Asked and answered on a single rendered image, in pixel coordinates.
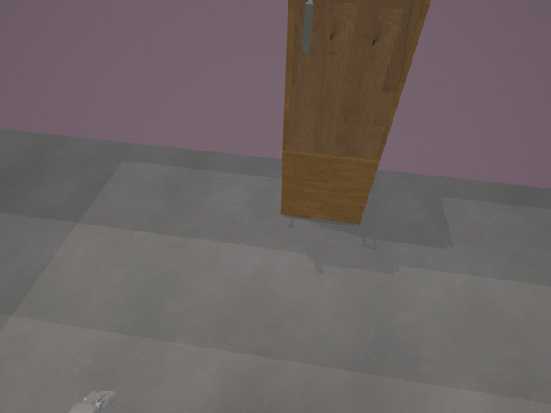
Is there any cupboard door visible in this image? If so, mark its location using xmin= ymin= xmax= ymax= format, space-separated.
xmin=288 ymin=0 xmax=424 ymax=159

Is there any left robot hand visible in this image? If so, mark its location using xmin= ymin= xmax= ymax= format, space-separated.
xmin=69 ymin=391 xmax=116 ymax=413

